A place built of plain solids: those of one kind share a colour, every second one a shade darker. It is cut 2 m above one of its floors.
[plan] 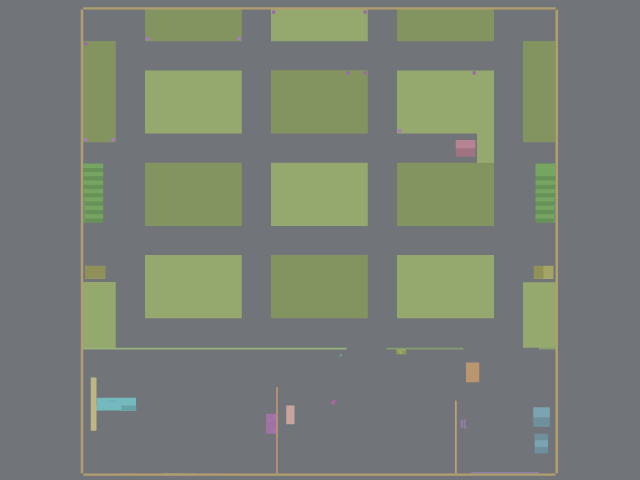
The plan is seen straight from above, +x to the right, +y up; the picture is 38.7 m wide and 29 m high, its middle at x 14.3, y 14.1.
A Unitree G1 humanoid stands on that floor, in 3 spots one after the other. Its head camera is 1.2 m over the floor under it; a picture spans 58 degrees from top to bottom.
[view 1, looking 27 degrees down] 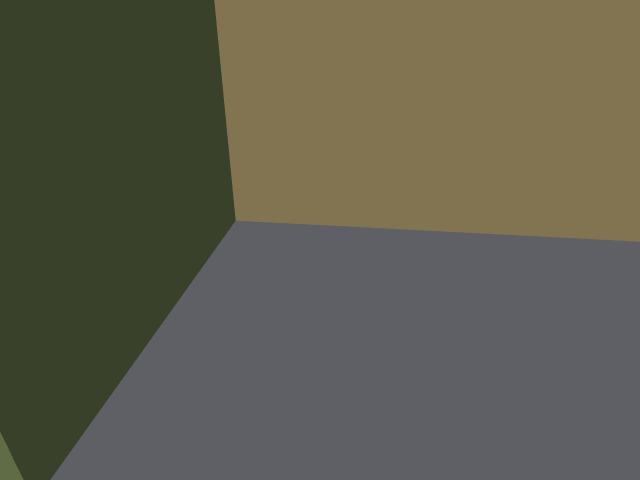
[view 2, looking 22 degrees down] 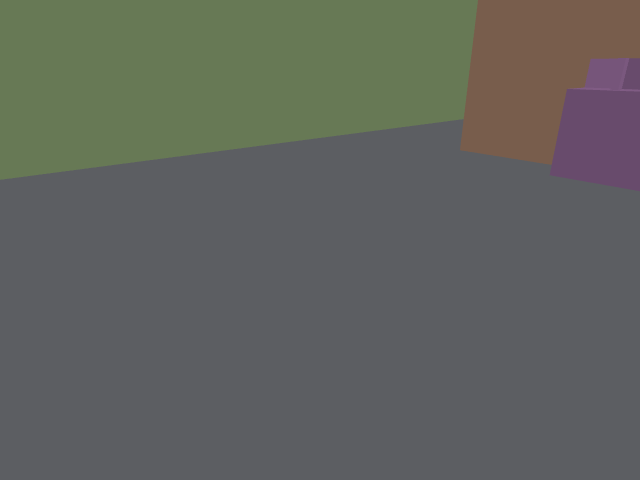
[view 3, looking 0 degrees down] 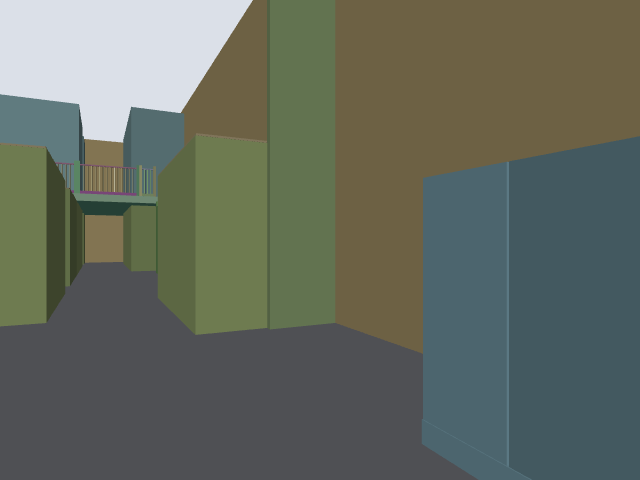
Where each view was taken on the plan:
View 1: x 25.69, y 25.47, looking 97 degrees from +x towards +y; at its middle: ground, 2.64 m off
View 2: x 5.76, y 1.50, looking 50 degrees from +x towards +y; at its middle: ground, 3.20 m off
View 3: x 25.49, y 2.00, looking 63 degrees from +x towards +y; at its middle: front_wall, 6.15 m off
